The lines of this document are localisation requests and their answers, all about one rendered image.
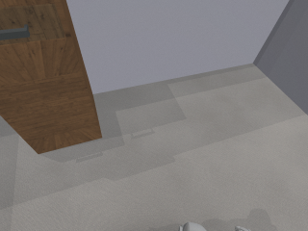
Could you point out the handle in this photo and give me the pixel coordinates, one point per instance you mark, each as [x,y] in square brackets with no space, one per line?
[16,33]

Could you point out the drawer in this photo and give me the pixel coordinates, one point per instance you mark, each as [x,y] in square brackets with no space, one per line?
[43,22]

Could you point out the cabinet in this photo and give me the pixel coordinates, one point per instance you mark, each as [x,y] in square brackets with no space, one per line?
[45,92]

